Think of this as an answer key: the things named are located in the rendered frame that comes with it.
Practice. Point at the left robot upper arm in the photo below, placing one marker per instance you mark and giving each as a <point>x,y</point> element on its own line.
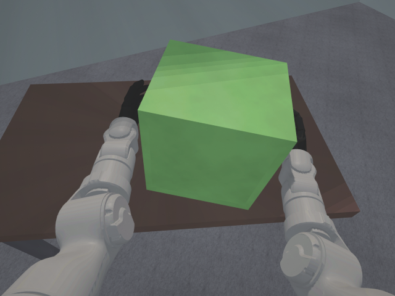
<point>90,232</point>

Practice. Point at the right robot hand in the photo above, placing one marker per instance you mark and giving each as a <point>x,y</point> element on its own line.
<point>300,132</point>

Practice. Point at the right robot upper arm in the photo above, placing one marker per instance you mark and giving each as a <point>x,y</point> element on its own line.
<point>316,266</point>

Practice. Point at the carton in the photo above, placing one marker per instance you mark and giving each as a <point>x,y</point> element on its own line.
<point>215,125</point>

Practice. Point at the table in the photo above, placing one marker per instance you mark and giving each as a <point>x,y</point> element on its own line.
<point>54,137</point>

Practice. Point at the robot left forearm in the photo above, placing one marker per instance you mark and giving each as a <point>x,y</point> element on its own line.
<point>114,165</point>

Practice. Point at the robot right forearm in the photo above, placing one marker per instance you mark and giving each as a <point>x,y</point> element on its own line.
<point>302,201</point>

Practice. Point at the left robot hand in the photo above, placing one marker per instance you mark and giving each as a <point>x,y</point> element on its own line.
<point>132,101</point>

